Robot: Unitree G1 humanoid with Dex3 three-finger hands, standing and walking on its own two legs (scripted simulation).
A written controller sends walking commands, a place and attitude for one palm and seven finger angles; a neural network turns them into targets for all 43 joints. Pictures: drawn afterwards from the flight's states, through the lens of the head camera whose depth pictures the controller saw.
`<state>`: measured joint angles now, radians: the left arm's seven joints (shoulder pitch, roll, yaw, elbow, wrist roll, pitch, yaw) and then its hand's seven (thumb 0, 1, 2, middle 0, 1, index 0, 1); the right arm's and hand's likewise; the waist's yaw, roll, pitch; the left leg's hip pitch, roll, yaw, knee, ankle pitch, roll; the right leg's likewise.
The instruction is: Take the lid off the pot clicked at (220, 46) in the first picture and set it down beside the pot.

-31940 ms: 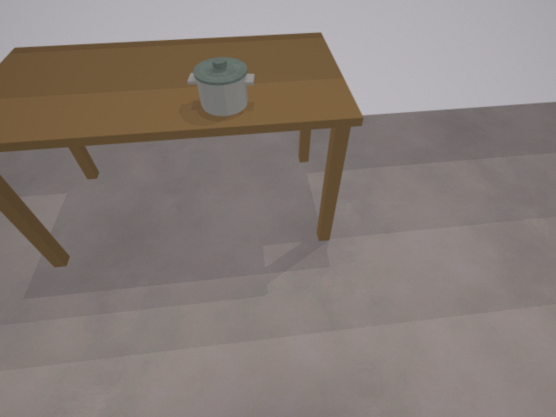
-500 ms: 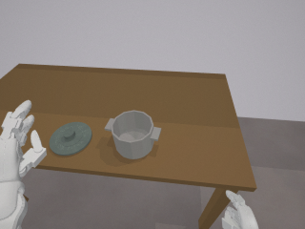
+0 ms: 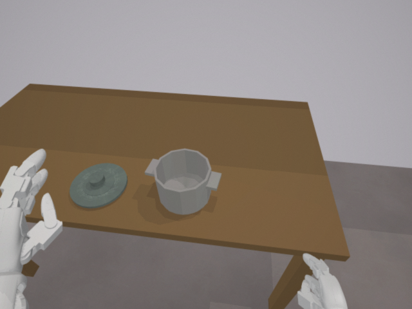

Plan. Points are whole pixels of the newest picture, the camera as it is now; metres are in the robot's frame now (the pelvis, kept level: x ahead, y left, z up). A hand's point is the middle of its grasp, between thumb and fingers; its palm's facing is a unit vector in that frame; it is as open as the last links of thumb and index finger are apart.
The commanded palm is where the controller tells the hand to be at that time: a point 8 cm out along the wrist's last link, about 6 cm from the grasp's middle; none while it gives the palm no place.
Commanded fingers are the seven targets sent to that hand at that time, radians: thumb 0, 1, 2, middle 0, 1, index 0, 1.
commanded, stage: step back with the hand held close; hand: left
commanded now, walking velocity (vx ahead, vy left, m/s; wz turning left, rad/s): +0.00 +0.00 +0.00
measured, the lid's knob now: (96, 179) +0.44 +0.37 -0.07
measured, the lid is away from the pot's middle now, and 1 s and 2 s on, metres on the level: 0.25 0.25 0.25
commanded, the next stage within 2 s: stop stepping back and stand still in 1.42 s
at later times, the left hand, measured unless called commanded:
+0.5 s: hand (38, 247) +0.15 +0.26 +0.14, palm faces +0.24 -0.83 -0.51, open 7.4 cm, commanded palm +0.10 +0.30 +0.17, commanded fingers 0.00 0.90 0.90 -0.20 -0.30 -0.20 -0.30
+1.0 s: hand out of the picture +0.10 +0.27 +0.17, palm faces +0.33 -0.82 -0.46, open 7.4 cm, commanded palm +0.03 +0.31 +0.17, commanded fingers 0.00 0.90 0.90 -0.20 -0.30 -0.20 -0.30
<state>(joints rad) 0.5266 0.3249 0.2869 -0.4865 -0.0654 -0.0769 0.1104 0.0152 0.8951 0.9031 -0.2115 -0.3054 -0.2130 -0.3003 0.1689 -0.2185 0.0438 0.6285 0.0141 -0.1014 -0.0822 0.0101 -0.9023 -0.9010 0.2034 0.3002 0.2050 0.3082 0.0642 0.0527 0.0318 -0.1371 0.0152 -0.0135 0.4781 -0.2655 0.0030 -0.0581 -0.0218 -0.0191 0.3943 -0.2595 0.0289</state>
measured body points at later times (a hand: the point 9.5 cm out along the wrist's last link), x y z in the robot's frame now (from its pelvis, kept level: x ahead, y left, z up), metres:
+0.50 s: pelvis -0.04 +0.02 -0.01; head +0.01 +0.05 +0.44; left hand +0.13 +0.30 +0.17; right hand +0.15 -0.21 -0.08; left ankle +0.00 +0.12 -0.74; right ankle -0.03 -0.14 -0.74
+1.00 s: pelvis -0.11 +0.03 -0.02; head -0.06 +0.06 +0.43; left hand +0.07 +0.31 +0.19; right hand +0.08 -0.19 -0.09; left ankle +0.00 +0.12 -0.74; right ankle -0.14 -0.12 -0.74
